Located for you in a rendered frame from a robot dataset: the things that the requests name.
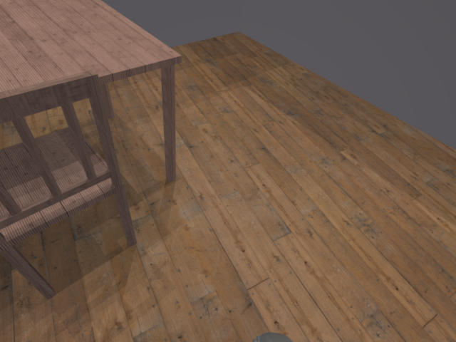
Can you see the chair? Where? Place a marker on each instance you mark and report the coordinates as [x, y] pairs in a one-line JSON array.
[[47, 179]]

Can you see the table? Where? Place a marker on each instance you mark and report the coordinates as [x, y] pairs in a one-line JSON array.
[[42, 40]]

